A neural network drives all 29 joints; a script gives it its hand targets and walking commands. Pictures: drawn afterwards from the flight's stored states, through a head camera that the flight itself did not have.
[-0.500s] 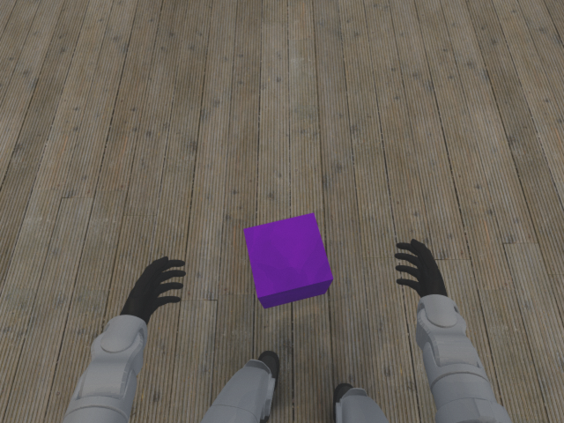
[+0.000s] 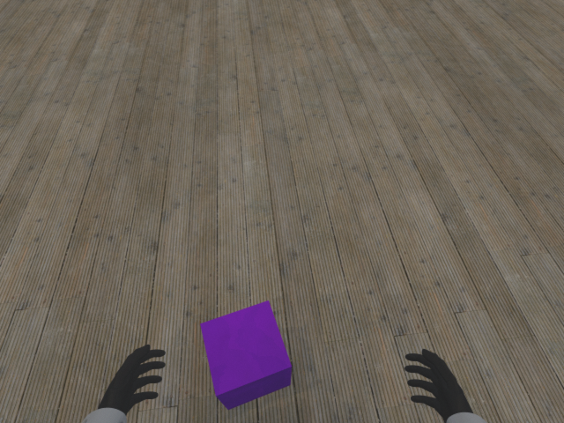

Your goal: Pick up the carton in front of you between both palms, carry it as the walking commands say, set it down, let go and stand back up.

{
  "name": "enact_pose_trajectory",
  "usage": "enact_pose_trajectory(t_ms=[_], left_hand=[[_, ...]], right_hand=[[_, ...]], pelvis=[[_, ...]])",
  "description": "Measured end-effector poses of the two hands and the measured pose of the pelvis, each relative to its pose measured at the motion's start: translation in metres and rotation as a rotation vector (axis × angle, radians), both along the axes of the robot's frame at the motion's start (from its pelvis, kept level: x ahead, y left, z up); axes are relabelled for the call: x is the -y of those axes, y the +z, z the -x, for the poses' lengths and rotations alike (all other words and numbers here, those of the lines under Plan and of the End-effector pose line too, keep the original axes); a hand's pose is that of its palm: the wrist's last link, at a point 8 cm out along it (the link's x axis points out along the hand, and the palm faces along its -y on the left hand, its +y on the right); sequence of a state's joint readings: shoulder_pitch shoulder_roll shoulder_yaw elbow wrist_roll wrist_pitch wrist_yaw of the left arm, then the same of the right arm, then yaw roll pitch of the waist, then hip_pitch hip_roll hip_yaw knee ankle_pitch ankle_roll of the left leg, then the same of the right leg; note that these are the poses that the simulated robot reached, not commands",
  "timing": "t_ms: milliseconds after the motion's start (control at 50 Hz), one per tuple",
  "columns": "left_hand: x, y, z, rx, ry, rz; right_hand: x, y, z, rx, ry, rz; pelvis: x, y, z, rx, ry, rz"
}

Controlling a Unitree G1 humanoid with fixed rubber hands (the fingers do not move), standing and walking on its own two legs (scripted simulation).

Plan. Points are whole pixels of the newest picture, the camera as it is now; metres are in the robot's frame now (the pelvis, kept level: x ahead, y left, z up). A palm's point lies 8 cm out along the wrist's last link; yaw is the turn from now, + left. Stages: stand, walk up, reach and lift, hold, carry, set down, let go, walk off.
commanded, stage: let go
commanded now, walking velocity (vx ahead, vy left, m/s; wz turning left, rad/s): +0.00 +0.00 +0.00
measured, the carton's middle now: (248, 356) +0.37 +0.12 -0.65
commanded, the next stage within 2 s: stand in 0.32 s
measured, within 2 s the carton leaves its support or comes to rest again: neither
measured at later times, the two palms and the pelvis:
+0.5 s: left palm (88, 421) +0.15 +0.28 -0.09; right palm (456, 417) +0.15 -0.24 -0.10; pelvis +0.01 +0.01 +0.00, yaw +0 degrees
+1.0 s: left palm out of the picture +0.09 +0.32 -0.10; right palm out of the picture +0.07 -0.25 -0.09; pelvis -0.03 +0.03 +0.00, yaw +0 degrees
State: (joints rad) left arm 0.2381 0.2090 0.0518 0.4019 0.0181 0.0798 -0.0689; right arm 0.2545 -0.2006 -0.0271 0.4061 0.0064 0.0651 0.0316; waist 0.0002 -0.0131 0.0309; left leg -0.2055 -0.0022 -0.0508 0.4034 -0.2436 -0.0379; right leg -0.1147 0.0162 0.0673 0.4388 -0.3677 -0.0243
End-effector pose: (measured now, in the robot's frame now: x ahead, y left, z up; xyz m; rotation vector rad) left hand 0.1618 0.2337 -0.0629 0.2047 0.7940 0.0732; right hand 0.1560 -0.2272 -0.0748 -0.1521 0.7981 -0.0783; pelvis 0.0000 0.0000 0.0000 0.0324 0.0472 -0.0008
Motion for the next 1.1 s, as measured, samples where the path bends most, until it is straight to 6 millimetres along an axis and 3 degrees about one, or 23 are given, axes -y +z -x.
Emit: enact_pose_trajectory(t_ms=[180, 260, 360, 480, 580, 660, 900, 1100], left_hand=[[-0.007, 0.001, -0.019, 0.015, 0.040, -0.015], [-0.022, 0.006, -0.025, 0.041, 0.096, -0.037], [-0.026, -0.001, -0.014, -0.008, 0.102, -0.050], [-0.043, -0.024, 0.010, -0.095, 0.077, -0.122], [-0.062, -0.037, 0.039, -0.156, 0.098, -0.146], [-0.063, -0.048, 0.053, -0.189, 0.093, -0.122], [-0.075, -0.040, 0.061, -0.138, 0.054, -0.122], [-0.098, -0.042, 0.098, -0.212, 0.068, -0.152]], right_hand=[[0.012, 0.006, -0.025, 0.020, 0.007, 0.033], [0.002, 0.006, -0.035, 0.018, 0.014, 0.032], [-0.006, 0.001, -0.035, 0.030, 0.004, 0.018], [0.010, -0.028, 0.001, -0.160, 0.049, 0.135], [0.032, -0.020, 0.023, -0.212, 0.007, 0.214], [0.042, -0.015, 0.037, -0.221, -0.030, 0.248], [0.031, -0.013, 0.070, -0.211, -0.063, 0.233], [0.025, -0.017, 0.095, -0.262, -0.065, 0.224]], pelvis=[[0.004, 0.001, -0.017, -0.053, 0.009, -0.019], [0.003, 0.002, -0.019, -0.091, 0.029, -0.020], [-0.002, 0.001, -0.018, -0.122, 0.015, -0.011], [-0.007, -0.005, -0.009, -0.080, 0.006, 0.012], [-0.009, -0.004, -0.002, -0.034, 0.004, 0.016], [-0.014, -0.005, 0.003, -0.008, 0.005, 0.024], [-0.029, -0.002, 0.021, 0.057, -0.003, 0.032], [-0.037, 0.001, 0.033, 0.068, -0.003, 0.033]])
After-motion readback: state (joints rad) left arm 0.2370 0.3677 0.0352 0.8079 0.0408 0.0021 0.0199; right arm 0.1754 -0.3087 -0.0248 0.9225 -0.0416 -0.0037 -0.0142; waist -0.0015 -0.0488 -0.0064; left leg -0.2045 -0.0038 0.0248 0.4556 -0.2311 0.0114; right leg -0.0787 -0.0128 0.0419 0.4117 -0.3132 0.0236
